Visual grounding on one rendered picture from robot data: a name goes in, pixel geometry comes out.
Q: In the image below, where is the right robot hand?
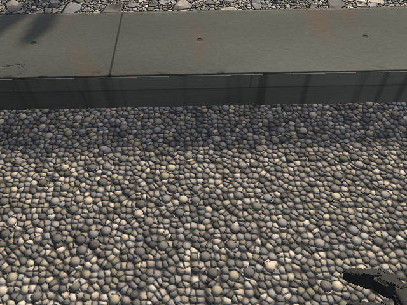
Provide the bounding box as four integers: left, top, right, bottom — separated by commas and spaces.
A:
342, 268, 407, 305

